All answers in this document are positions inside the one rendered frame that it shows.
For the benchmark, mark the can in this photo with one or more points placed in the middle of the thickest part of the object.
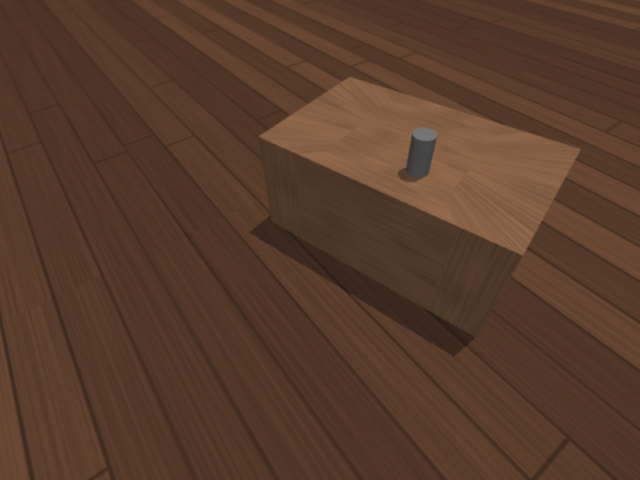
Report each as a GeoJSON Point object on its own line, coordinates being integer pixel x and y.
{"type": "Point", "coordinates": [421, 152]}

